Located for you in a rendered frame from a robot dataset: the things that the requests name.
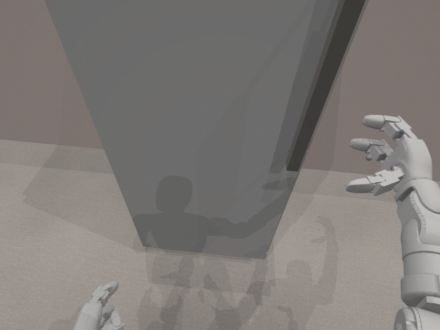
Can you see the handle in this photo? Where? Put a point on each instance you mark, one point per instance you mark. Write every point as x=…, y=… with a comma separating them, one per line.
x=342, y=26

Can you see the fridge door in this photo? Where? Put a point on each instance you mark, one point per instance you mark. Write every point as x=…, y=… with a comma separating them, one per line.
x=196, y=104

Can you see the robot right hand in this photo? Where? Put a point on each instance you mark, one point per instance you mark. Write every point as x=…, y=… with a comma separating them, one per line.
x=411, y=156

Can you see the right robot forearm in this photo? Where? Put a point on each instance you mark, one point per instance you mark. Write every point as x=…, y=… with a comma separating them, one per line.
x=419, y=212

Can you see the robot left hand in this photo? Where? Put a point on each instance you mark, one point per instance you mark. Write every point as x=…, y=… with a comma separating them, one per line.
x=93, y=316

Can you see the right robot upper arm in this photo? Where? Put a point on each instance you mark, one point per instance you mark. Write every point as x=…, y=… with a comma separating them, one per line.
x=413, y=318

